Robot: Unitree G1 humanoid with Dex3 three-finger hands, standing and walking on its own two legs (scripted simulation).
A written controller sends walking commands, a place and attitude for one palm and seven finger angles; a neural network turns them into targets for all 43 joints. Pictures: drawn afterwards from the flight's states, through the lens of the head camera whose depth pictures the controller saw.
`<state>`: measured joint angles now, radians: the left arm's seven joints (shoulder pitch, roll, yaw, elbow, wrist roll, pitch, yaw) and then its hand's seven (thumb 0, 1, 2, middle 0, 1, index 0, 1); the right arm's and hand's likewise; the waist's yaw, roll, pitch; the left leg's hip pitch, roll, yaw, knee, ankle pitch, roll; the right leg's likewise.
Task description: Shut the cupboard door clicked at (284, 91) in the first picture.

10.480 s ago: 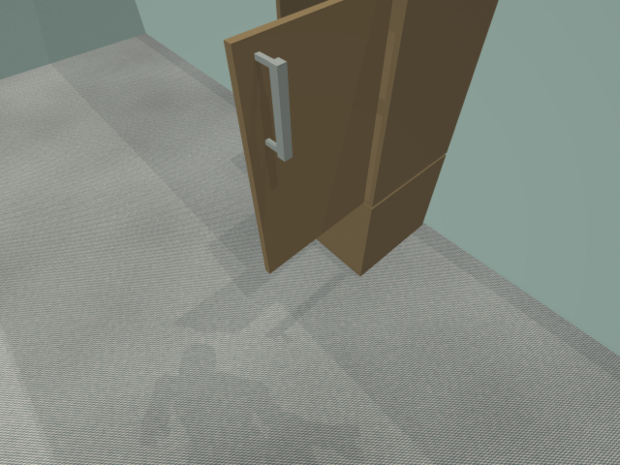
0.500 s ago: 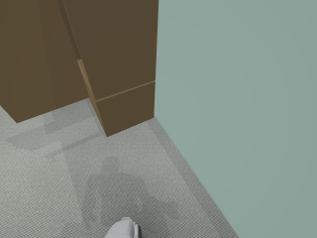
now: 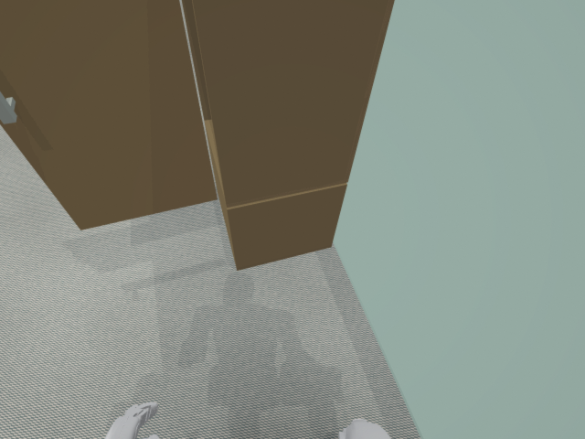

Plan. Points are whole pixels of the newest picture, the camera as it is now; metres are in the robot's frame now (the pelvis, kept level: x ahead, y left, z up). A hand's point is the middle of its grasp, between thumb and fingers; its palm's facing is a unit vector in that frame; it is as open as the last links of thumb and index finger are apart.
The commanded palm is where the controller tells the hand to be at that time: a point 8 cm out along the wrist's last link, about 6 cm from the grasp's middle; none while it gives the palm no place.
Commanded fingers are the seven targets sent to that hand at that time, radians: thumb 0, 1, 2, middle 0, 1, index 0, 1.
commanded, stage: turn to face it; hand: left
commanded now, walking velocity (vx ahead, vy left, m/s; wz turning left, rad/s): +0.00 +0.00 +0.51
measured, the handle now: out of the picture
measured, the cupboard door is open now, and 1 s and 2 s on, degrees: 92 92 92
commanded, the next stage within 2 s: take the last steps up to it in 0.38 s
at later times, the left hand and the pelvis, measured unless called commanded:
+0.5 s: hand out of the picture +0.02 +0.16 -0.18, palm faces +0.27 -0.93 -0.24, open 7.4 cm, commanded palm none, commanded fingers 0.00 0.90 0.90 -0.20 -0.30 -0.20 -0.30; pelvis +0.06 -0.04 -0.01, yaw +15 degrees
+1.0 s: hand out of the picture +0.06 +0.15 -0.16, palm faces +0.43 -0.88 -0.19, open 7.4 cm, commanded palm none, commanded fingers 0.00 0.90 0.90 -0.20 -0.30 -0.20 -0.30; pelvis +0.13 +0.00 +0.00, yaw +23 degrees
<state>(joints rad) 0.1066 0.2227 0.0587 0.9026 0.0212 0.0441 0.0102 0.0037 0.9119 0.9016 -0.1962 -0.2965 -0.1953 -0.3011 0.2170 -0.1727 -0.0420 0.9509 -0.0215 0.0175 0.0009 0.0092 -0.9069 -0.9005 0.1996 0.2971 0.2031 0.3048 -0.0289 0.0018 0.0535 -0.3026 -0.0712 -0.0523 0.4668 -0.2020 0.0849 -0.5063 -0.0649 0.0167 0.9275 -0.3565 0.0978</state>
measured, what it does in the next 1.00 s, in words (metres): walks ahead, turning left: right foot, then left foot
